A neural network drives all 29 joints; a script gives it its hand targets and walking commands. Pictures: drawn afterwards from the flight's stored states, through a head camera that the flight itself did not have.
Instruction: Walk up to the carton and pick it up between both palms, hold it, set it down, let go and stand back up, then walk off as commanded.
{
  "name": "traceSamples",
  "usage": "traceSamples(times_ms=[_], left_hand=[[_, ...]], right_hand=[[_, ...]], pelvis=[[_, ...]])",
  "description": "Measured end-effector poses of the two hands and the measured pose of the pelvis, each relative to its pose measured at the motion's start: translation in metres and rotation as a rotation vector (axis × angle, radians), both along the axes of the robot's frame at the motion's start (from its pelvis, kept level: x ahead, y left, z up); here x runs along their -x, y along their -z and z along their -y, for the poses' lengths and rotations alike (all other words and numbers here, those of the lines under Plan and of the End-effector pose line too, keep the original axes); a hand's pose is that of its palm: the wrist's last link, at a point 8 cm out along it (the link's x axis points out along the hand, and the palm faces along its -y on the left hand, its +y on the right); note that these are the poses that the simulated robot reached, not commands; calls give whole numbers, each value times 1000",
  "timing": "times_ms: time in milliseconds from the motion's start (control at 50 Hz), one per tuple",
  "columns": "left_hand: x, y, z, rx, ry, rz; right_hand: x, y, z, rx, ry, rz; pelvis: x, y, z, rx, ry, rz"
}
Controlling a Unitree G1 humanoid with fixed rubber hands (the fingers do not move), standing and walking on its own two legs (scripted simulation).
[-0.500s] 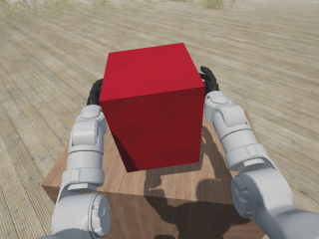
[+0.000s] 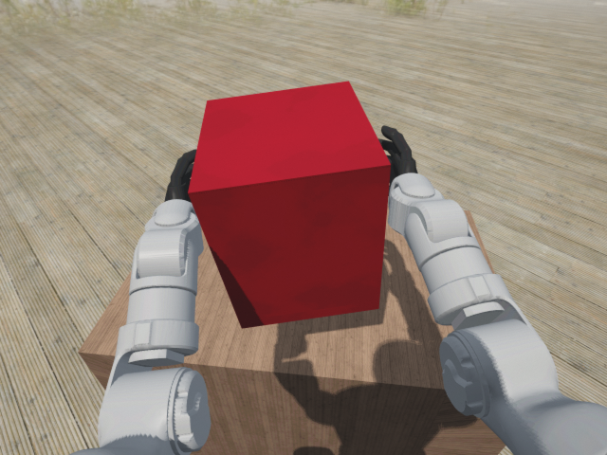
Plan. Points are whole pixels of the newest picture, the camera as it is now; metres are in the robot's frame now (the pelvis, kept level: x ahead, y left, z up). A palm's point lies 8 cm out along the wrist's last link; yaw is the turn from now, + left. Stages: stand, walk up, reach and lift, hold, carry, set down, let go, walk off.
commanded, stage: hold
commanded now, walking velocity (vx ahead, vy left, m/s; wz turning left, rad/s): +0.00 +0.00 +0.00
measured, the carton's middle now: (294, 206) +0.40 +0.02 +0.17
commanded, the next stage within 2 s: set down in 0.86 s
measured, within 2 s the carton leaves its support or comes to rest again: neither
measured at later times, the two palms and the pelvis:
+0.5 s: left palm (182, 207) +0.37 +0.17 +0.20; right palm (401, 182) +0.38 -0.12 +0.22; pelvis +0.00 +0.00 +0.00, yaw +0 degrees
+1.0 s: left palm (181, 203) +0.37 +0.17 +0.20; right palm (402, 178) +0.39 -0.12 +0.22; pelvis +0.00 +0.00 +0.00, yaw +0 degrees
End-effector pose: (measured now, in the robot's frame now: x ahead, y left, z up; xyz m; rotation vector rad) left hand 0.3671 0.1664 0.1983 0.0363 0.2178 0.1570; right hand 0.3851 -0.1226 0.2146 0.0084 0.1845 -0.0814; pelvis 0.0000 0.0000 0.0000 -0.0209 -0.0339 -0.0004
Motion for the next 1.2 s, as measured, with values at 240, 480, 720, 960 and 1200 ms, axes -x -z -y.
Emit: traceSamples(times_ms=[240, 480, 720, 960, 1200], left_hand=[[0, 0, 0, 1, 0, 1], [1, 0, 0, 1, 0, 1], [1, -1, 0, 1, 0, 3], [0, -3, 0, 1, -2, 23], [-25, -9, 8, -2, 14, 78]], right_hand=[[0, 0, 0, 0, 0, 1], [0, 0, 0, 0, 0, 2], [1, -1, 0, 0, 0, 4], [0, -3, 0, 20, 1, 26], [-17, 11, 9, 28, 16, 87]], pelvis=[[0, 0, 0, 0, 0, 1], [0, 0, 0, 0, 0, 2], [0, 0, 0, 0, -1, 3], [0, 0, 1, -1, -1, 2], [-6, -2, 5, -7, -2, 13]])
